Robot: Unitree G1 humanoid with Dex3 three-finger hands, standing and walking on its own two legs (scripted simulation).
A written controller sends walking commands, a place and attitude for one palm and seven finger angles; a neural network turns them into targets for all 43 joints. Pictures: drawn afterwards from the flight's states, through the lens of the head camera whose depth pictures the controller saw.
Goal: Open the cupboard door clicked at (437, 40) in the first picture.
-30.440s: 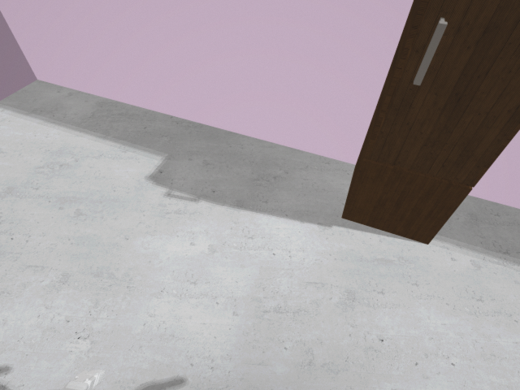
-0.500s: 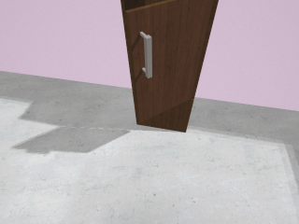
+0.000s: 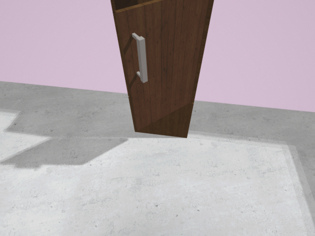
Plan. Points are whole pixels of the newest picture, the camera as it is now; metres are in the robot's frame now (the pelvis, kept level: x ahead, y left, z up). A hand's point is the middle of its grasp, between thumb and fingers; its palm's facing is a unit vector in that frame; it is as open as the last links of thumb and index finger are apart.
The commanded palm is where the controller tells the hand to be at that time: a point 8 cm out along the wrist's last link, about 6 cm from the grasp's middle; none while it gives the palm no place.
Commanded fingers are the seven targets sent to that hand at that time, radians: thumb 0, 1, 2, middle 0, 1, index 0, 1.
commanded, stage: walk to a spot facing it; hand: left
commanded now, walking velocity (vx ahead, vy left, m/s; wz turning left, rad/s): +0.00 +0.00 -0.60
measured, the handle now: (139, 59) +0.65 +0.10 +0.08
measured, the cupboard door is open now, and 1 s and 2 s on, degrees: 43 43 43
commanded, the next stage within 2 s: none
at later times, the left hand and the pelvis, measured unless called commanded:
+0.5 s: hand out of the picture +0.08 +0.15 -0.17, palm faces -0.23 -0.94 -0.27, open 7.4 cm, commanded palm none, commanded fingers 0.00 0.90 0.90 -0.20 -0.30 -0.20 -0.30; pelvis -0.01 -0.04 +0.00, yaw -17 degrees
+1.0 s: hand (132, 205) +0.24 +0.10 -0.17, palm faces -0.53 -0.80 -0.28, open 7.4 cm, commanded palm none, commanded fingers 0.00 0.90 0.90 -0.20 -0.30 -0.20 -0.30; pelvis +0.02 -0.04 -0.02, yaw -35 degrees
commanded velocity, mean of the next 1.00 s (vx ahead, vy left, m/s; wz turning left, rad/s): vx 0.00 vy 0.00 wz -0.60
